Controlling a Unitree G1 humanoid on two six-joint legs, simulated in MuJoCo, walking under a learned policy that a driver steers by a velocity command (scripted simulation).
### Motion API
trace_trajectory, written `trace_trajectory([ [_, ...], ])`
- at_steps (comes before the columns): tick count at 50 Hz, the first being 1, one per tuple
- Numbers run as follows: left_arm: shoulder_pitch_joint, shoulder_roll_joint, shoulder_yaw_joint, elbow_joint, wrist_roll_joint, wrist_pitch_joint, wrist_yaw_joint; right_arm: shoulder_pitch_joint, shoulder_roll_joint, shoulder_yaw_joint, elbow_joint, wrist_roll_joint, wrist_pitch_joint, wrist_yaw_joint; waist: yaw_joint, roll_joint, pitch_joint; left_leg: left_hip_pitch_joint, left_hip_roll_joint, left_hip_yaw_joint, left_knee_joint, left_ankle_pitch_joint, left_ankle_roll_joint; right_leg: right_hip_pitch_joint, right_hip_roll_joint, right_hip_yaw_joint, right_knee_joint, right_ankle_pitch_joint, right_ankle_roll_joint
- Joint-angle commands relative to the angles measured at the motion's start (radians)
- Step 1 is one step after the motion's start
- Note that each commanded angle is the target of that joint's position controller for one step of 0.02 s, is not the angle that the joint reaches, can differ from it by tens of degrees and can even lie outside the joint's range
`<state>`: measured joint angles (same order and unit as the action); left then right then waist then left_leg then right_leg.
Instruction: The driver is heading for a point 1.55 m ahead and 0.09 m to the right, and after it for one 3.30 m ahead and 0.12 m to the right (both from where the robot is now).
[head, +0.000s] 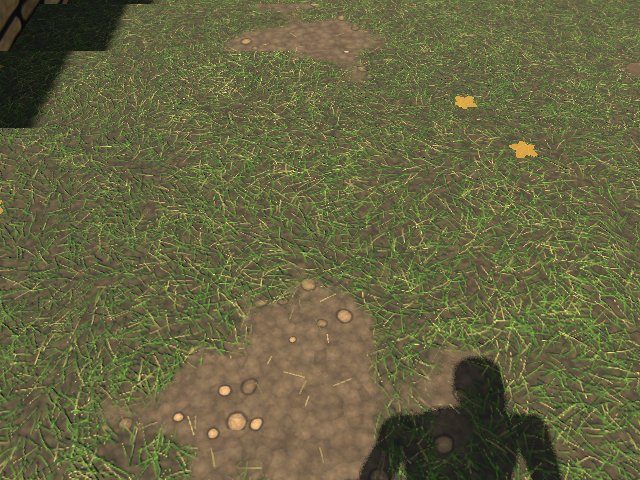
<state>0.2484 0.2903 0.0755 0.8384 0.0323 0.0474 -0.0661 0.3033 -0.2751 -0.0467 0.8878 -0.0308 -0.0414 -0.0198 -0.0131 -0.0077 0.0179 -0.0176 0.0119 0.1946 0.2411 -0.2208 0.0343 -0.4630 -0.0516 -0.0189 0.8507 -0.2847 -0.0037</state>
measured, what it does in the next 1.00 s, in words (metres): walks ahead: right foot, then left foot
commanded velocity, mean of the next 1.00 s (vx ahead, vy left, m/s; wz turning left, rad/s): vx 0.47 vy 0.00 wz -0.07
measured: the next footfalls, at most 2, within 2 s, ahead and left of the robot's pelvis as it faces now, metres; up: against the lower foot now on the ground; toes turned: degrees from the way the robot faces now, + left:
right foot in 0.18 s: +0.15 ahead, -0.15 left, +0.00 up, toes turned -11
left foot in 0.72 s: +0.51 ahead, -0.11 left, +0.00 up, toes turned -9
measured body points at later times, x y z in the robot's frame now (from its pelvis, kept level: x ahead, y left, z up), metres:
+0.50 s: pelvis +0.20 -0.11 +0.00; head +0.23 -0.14 +0.44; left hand +0.28 +0.15 -0.12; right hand +0.28 -0.40 -0.13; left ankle +0.37 +0.00 -0.68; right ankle +0.11 -0.14 -0.75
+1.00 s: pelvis +0.50 -0.15 +0.00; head +0.53 -0.14 +0.44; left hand +0.68 +0.08 -0.11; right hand +0.48 -0.43 -0.13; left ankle +0.48 -0.11 -0.75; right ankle +0.60 -0.34 -0.68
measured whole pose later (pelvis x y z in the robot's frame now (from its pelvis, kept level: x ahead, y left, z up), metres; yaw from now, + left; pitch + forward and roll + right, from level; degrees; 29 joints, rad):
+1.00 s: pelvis +0.50 -0.15 +0.00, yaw -2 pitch +1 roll +0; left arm 0.11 0.26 0.00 0.74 0.05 -0.04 -0.02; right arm 0.39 -0.27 -0.06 0.91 0.00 -0.05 0.01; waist -0.04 -0.03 0.05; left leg -0.12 -0.17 -0.08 0.31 -0.18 0.14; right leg -0.64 -0.11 0.07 0.91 -0.17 0.04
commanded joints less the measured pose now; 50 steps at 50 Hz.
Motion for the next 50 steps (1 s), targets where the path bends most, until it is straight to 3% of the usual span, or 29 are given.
trace_trajectory([
  [1, -0.136, 0.042, 0.0, -0.117, -0.002, -0.019, -0.017, -0.012, -0.15, -0.039, -0.051, -0.004, -0.028, 0.006, -0.025, 0.109, 0.084, -0.023, 0.318, -0.187, -0.156, -0.209, 0.152, -0.119, -0.029, -0.007, -0.081, 0.011, -0.021],
  [6, -0.169, 0.058, -0.001, -0.155, 0.002, -0.028, -0.02, 0.004, -0.186, -0.054, -0.047, -0.006, -0.025, 0.017, -0.021, 0.112, 0.089, -0.072, 0.324, -0.094, -0.066, -0.13, 0.12, 0.02, -0.001, -0.087, -0.19, -0.049, -0.085],
  [8, -0.02, 0.07, 0.01, -0.113, 0.013, -0.043, -0.007, -0.014, -0.192, -0.055, -0.05, 0.006, -0.013, 0.021, 0.062, 0.051, 0.024, -0.159, 0.278, 0.007, 0.194, 0.124, 0.085, 0.26, 0.077, -0.125, -0.29, -0.034, -0.12],
  [9, 0.173, 0.125, 0.037, -0.044, 0.018, -0.054, 0.012, -0.005, -0.154, -0.04, -0.06, -0.002, -0.01, 0.026, 0.136, -0.086, -0.097, -0.251, 0.201, 0.078, 0.519, 0.218, 0.046, 0.484, 0.079, -0.042, -0.364, -0.111, -0.151],
  [10, 0.264, 0.269, 0.068, -0.045, 0.009, -0.062, 0.035, -0.048, -0.045, -0.008, -0.144, -0.008, -0.013, 0.037, 0.16, -0.383, -0.13, -0.628, 0.05, 0.086, 0.884, -0.252, -0.028, 0.667, -0.233, 0.516, -0.579, -0.414, -0.262],
  [11, 0.218, 0.275, 0.06, -0.069, -0.016, -0.065, 0.038, -0.109, -0.107, -0.02, -0.169, -0.025, -0.018, 0.041, 0.142, -0.235, -0.107, -0.792, -0.008, -0.155, 1.015, -0.328, -0.031, 0.645, -0.301, 0.799, -0.715, -0.412, -0.313],
  [12, 0.175, 0.238, 0.05, -0.068, -0.017, -0.061, 0.042, -0.123, -0.131, -0.024, -0.17, -0.012, -0.025, 0.05, 0.113, -0.14, -0.029, -0.83, 0.055, -0.203, 1.034, -0.238, -0.016, 0.607, -0.291, 0.65, -0.666, -0.273, -0.306],
  [13, 0.13, 0.189, 0.038, -0.073, -0.017, -0.064, 0.045, -0.098, -0.126, -0.021, -0.151, 0.003, -0.035, 0.055, 0.072, -0.073, 0.015, -0.771, 0.092, -0.209, 0.967, -0.127, -0.01, 0.52, -0.24, 0.518, -0.637, -0.076, -0.275],
  [14, 0.083, 0.16, 0.029, -0.086, -0.019, -0.07, 0.048, -0.079, -0.124, -0.021, -0.134, -0.001, -0.036, 0.053, 0.037, -0.038, 0.023, -0.705, 0.108, -0.211, 0.9, -0.078, -0.011, 0.466, -0.181, 0.423, -0.634, 0.072, -0.243],
  [16, 0.045, 0.128, 0.014, -0.096, -0.028, -0.09, 0.051, -0.038, -0.12, -0.019, -0.111, -0.023, -0.01, 0.053, 0.003, -0.055, -0.014, -0.619, 0.103, -0.202, 0.865, -0.025, -0.034, 0.429, -0.119, 0.324, -0.637, 0.298, -0.224],
  [17, 0.062, 0.129, 0.014, -0.088, -0.035, -0.101, 0.05, -0.042, -0.113, -0.019, -0.115, -0.025, 0.002, 0.054, -0.003, -0.045, -0.022, -0.615, 0.093, -0.196, 0.858, -0.016, -0.047, 0.425, -0.108, 0.307, -0.635, 0.382, -0.232],
  [19, 0.096, 0.129, 0.014, -0.069, -0.038, -0.112, 0.052, -0.066, -0.092, -0.014, -0.121, -0.02, 0.017, 0.056, -0.006, -0.033, -0.012, -0.646, 0.085, -0.181, 0.818, 0.025, -0.063, 0.426, -0.092, 0.263, -0.651, 0.436, -0.231],
  [22, 0.164, 0.101, 0.002, -0.032, -0.034, -0.12, 0.057, -0.167, -0.073, -0.006, -0.142, -0.014, 0.02, 0.062, 0.03, -0.046, 0.03, -0.703, 0.085, -0.149, 0.713, 0.121, -0.062, 0.45, -0.081, 0.207, -0.683, 0.528, -0.196],
  [26, 0.203, 0.086, -0.011, 0.002, -0.024, -0.129, 0.062, -0.287, -0.05, 0.009, -0.173, 0.0, 0.011, 0.07, 0.068, -0.053, 0.056, -0.696, 0.06, -0.118, 0.535, 0.223, -0.026, 0.503, -0.076, 0.125, -0.694, 0.633, -0.148],
  [29, 0.229, 0.081, -0.02, 0.036, -0.011, -0.132, 0.074, -0.351, -0.044, 0.019, -0.193, 0.007, 0.005, 0.075, 0.081, -0.051, 0.092, -0.655, 0.026, -0.098, 0.406, 0.238, 0.019, 0.549, -0.109, 0.081, -0.723, 0.691, -0.137],
  [30, 0.222, 0.085, -0.022, 0.044, -0.008, -0.133, 0.08, -0.345, -0.047, 0.019, -0.193, 0.009, 0.003, 0.075, 0.069, -0.051, 0.093, -0.617, 0.008, -0.095, 0.369, 0.228, 0.039, 0.564, -0.12, 0.061, -0.715, 0.757, -0.128],
  [32, 0.193, 0.104, -0.022, 0.051, -0.002, -0.135, 0.092, -0.276, -0.066, 0.012, -0.172, 0.01, 0.002, 0.067, 0.028, -0.063, 0.05, -0.495, -0.06, -0.071, 0.342, 0.159, 0.081, 0.6, -0.129, 0.019, -0.619, 1.066, -0.105],
  [34, 0.168, 0.132, -0.015, 0.055, 0.015, -0.126, 0.103, -0.067, -0.104, -0.005, -0.103, 0.011, -0.003, 0.053, -0.059, -0.087, -0.059, -0.321, -0.12, -0.068, 0.325, 0.07, 0.118, 0.641, -0.132, -0.006, -0.35, 1.276, -0.083],
  [35, 0.144, 0.15, -0.011, 0.051, 0.012, -0.119, 0.103, 0.076, -0.119, -0.015, -0.058, 0.007, -0.01, 0.045, -0.126, -0.077, -0.119, -0.159, -0.117, -0.088, 0.253, 0.096, 0.141, 0.578, -0.119, -0.03, -0.139, 1.201, -0.076],
  [36, 0.123, 0.133, -0.02, 0.021, 0.004, -0.123, 0.101, 0.221, -0.179, -0.037, -0.031, -0.011, -0.009, 0.032, -0.184, 0.002, -0.206, 0.07, 0.046, -0.3, 0.237, 0.011, 0.204, 0.378, -0.076, -0.065, 0.173, 0.881, -0.072],
  [37, 0.216, 0.028, -0.036, -0.011, -0.014, -0.13, 0.078, 0.192, -0.275, -0.065, -0.037, -0.018, -0.002, 0.029, -0.07, 0.253, -0.247, 0.334, 0.319, -0.868, 0.18, 0.038, 0.403, -0.087, 0.162, -0.046, 0.582, -0.123, -0.011],
  [38, 0.138, 0.09, -0.033, -0.023, 0.008, -0.14, 0.076, 0.116, -0.227, -0.062, -0.038, 0.035, 0.002, 0.041, -0.072, 0.111, -0.229, 0.286, 0.305, -0.981, 0.059, -0.018, 0.406, -0.194, 0.132, 0.115, 0.633, -0.16, -0.042],
  [39, 0.066, 0.106, -0.032, -0.051, -0.002, -0.154, 0.069, 0.036, -0.19, -0.056, -0.06, 0.035, 0.004, 0.041, -0.047, 0.061, -0.092, 0.144, 0.288, -0.823, 0.032, -0.02, 0.377, -0.226, 0.068, 0.129, 0.577, -0.066, -0.048],
  [40, 0.034, 0.109, -0.035, -0.058, -0.002, -0.163, 0.066, 0.006, -0.136, -0.045, -0.062, 0.026, 0.004, 0.041, -0.024, -0.022, -0.03, 0.028, 0.25, -0.729, 0.005, 0.069, 0.342, -0.194, 0.032, 0.11, 0.506, -0.022, -0.047],
  [41, 0.02, 0.099, -0.036, -0.062, 0.004, -0.154, 0.064, -0.002, -0.111, -0.037, -0.057, 0.023, -0.001, 0.037, 0.003, -0.047, 0.013, -0.067, 0.205, -0.655, -0.005, 0.168, 0.311, -0.154, 0.009, 0.104, 0.449, -0.017, -0.037],
  [42, 0.029, 0.086, -0.04, -0.07, 0.014, -0.134, 0.062, -0.006, -0.091, -0.028, -0.048, 0.025, -0.006, 0.031, 0.031, -0.037, 0.016, -0.133, 0.163, -0.594, -0.019, 0.236, 0.288, -0.105, -0.005, 0.099, 0.4, -0.018, -0.018],
  [44, 0.04, 0.055, -0.05, -0.078, 0.023, -0.103, 0.056, 0.018, -0.12, -0.035, -0.039, 0.03, -0.022, 0.03, 0.047, -0.005, 0.004, -0.184, 0.126, -0.527, -0.03, 0.322, 0.281, -0.076, -0.019, 0.073, 0.312, -0.026, 0.012],
  [46, -0.013, 0.043, -0.056, -0.103, 0.022, -0.091, 0.054, 0.042, -0.149, -0.043, -0.036, 0.031, -0.026, 0.029, 0.038, 0.014, 0.015, -0.22, 0.095, -0.492, -0.05, 0.32, 0.27, -0.094, -0.029, 0.043, 0.208, 0.025, 0.039],
  [50, -0.197, 0.039, -0.063, -0.167, 0.015, -0.089, 0.049, 0.12, -0.148, -0.049, -0.028, 0.035, -0.018, 0.027, -0.033, 0.05, 0.033, -0.167, 0.052, -0.482, -0.039, 0.335, 0.201, -0.153, -0.022, 0.02, -0.03, 0.217, 0.068],
])
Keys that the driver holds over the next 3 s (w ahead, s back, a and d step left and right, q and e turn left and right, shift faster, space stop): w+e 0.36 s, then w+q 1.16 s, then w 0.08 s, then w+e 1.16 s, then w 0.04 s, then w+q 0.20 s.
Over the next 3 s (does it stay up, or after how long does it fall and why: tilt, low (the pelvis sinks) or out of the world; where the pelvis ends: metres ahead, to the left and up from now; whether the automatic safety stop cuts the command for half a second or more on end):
stays up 1.51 -0.06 -0.01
